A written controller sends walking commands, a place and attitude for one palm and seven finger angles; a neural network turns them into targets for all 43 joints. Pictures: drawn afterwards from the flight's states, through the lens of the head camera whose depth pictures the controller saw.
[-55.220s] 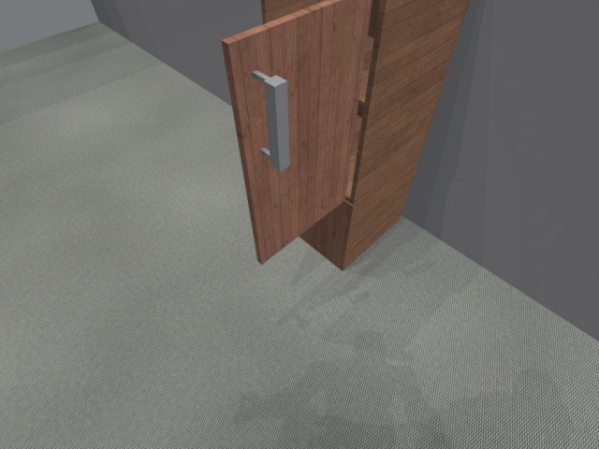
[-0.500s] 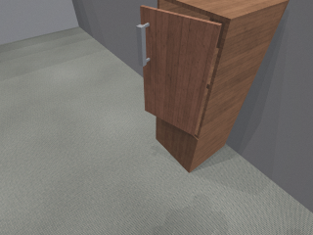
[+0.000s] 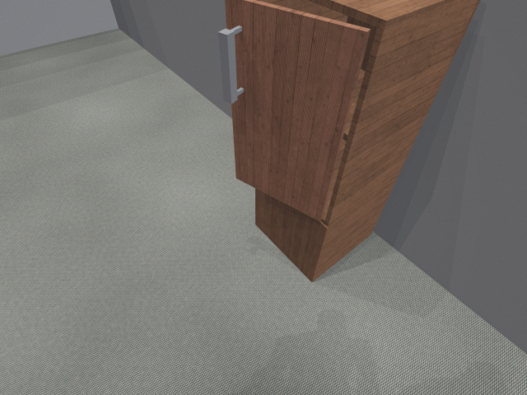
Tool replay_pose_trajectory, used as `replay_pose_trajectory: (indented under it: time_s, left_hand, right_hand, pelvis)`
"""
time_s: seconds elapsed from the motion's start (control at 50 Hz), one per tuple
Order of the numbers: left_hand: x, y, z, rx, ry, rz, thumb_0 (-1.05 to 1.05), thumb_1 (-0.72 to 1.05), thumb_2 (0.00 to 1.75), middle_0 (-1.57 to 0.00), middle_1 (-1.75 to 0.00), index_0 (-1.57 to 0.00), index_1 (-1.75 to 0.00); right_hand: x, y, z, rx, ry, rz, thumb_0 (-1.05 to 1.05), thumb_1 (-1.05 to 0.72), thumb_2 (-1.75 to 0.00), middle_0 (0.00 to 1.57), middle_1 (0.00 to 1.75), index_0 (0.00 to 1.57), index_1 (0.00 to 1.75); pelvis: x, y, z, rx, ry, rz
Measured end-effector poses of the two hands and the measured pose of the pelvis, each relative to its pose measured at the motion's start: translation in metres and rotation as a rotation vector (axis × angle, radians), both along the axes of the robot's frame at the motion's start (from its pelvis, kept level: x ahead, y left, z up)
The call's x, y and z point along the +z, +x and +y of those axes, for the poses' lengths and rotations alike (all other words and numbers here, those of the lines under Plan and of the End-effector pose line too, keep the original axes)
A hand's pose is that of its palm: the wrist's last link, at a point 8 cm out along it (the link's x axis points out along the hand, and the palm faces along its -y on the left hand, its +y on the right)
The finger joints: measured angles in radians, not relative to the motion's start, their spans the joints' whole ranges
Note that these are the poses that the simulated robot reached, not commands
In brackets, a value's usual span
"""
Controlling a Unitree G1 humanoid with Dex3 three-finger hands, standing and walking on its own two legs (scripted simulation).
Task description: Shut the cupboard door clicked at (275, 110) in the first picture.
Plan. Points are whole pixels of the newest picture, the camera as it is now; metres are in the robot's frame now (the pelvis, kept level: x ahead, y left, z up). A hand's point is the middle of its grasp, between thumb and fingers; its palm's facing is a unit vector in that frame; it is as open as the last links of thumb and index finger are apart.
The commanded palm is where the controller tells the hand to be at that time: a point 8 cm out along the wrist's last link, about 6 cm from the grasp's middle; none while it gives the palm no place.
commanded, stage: look to check the result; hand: left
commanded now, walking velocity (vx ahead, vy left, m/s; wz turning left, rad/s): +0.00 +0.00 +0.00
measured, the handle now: (234, 65) +0.84 +0.11 +0.10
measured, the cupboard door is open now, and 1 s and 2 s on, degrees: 17 17 17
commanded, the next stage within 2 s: walk to a spot facing it in 0.30 s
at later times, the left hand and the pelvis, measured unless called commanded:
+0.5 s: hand out of the picture +0.02 +0.20 -0.17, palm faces -0.01 -0.97 -0.24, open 7.4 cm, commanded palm none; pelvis +0.02 +0.00 +0.00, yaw +1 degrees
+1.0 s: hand out of the picture +0.02 +0.24 -0.20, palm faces +0.25 -0.94 -0.24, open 7.4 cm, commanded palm none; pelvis +0.01 +0.03 -0.02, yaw +16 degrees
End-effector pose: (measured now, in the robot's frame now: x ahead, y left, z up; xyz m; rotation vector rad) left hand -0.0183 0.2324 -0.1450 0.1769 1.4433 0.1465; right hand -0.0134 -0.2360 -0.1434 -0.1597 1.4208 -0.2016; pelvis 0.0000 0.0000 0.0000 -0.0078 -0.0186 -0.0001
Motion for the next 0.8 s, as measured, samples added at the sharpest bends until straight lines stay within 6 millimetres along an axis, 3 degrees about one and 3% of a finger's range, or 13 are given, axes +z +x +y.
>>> replay_pose_trajectory:
  time_s: [0.54,0.7,0.8]
  left_hand:
    - [0.002,0.041,0.013,-0.002,0.034,-0.053,0.0,0.91,0.9,-0.2,-0.3,-0.2,-0.3]
    - [-0.005,0.031,0.011,0.093,0.039,-0.075,0.0,0.9,0.9,-0.2,-0.3,-0.2,-0.3]
    - [-0.017,0.016,0.018,0.163,0.042,-0.079,0.0,0.9,0.9,-0.2,-0.3,-0.2,-0.3]
  right_hand:
    - [0.006,0.061,-0.02,0.06,-0.045,-0.079,0.0,-0.91,-0.9,0.2,0.3,0.2,0.3]
    - [-0.008,0.067,-0.009,0.123,-0.007,-0.028,0.0,-0.91,-0.9,0.2,0.3,0.2,0.3]
    - [-0.011,0.085,0.001,0.171,-0.012,-0.018,0.0,-0.91,-0.9,0.2,0.3,0.2,0.3]
  pelvis:
    - [-0.001,0.016,0.0,0.023,0.009,0.011]
    - [-0.01,0.013,-0.002,0.103,-0.003,0.024]
    - [-0.019,0.017,0.004,0.175,-0.011,-0.001]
